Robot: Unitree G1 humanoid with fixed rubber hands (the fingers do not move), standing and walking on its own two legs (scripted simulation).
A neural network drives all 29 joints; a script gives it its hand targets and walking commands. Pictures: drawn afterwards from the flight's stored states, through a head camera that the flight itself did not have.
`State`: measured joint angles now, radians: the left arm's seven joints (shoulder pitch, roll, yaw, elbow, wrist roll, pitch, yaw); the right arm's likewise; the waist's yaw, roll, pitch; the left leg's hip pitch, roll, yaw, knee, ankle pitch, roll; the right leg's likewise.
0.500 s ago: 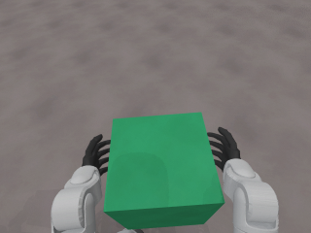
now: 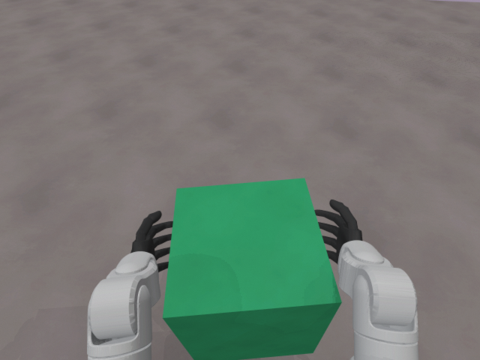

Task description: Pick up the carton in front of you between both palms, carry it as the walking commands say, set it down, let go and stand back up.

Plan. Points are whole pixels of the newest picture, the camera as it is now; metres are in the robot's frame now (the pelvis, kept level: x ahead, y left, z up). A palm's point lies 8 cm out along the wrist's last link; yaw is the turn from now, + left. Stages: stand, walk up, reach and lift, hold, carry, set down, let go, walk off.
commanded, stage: carry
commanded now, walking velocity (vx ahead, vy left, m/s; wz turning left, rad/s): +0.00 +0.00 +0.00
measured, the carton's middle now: (248, 275) +0.26 -0.01 +0.01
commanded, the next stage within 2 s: none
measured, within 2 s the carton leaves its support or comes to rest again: neither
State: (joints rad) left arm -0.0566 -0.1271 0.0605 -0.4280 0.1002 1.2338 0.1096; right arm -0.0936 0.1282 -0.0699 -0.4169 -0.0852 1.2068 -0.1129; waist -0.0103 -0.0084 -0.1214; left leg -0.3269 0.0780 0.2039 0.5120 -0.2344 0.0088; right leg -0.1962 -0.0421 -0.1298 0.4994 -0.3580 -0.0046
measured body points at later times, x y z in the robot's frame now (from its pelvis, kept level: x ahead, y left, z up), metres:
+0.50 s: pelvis -0.01 -0.02 +0.00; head -0.02 -0.02 +0.45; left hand +0.27 +0.13 +0.03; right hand +0.28 -0.17 +0.03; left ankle +0.02 +0.11 -0.74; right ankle -0.06 -0.10 -0.74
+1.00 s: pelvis -0.03 -0.02 +0.00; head -0.04 -0.03 +0.45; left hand +0.26 +0.13 +0.02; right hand +0.27 -0.17 +0.03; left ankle +0.02 +0.11 -0.74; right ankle -0.06 -0.10 -0.74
